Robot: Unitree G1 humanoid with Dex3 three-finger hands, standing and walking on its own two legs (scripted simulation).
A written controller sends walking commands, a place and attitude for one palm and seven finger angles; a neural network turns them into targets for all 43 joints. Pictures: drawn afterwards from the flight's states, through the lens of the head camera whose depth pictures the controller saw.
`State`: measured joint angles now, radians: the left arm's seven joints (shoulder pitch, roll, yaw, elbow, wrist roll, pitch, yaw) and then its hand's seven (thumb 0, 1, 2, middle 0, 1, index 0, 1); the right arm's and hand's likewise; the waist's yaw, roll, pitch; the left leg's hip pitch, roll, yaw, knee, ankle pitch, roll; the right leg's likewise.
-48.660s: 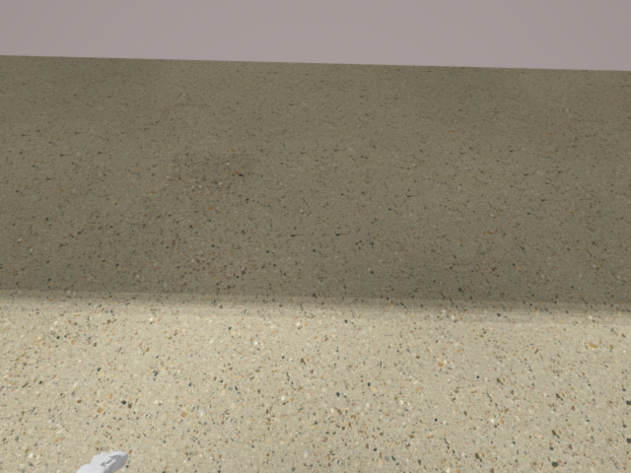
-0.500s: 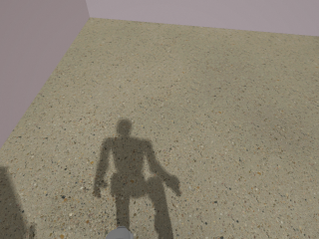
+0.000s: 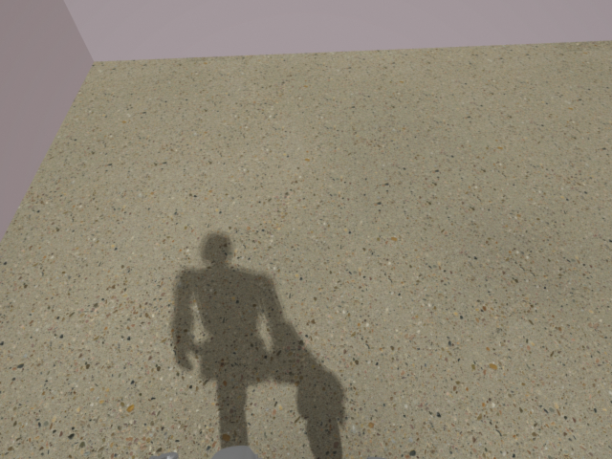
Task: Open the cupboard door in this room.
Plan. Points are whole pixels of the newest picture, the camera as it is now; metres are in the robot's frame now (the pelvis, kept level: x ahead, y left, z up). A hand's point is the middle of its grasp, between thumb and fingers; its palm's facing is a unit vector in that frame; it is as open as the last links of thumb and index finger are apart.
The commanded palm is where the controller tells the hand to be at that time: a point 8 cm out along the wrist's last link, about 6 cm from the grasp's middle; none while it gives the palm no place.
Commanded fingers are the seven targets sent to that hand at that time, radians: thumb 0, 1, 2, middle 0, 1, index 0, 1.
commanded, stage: turn to face it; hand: left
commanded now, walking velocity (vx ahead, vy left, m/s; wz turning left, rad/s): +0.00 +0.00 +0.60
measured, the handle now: out of the picture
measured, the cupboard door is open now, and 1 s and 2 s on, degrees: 44 44 44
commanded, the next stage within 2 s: none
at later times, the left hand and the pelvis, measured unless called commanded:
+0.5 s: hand (195, 390) +0.23 +0.19 -0.15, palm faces +0.25 -0.93 -0.26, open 7.3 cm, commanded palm none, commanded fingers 0.00 0.90 0.90 -0.20 -0.30 -0.20 -0.30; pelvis +0.16 -0.03 +0.00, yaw +14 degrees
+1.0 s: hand out of the picture +0.14 +0.17 -0.17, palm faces +0.57 -0.77 -0.28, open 7.3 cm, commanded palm none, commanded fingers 0.00 0.90 0.90 -0.20 -0.30 -0.20 -0.30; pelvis +0.22 -0.04 +0.00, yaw +34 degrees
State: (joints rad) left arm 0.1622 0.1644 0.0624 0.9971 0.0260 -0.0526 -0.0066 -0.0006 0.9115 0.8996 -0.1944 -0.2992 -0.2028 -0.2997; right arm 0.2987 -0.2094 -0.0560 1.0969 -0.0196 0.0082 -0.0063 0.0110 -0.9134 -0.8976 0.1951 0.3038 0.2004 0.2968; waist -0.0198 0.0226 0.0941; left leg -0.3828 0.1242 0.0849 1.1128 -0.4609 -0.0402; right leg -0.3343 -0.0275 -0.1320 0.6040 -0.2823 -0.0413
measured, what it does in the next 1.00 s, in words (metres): walks ahead, turning left: left foot, then right foot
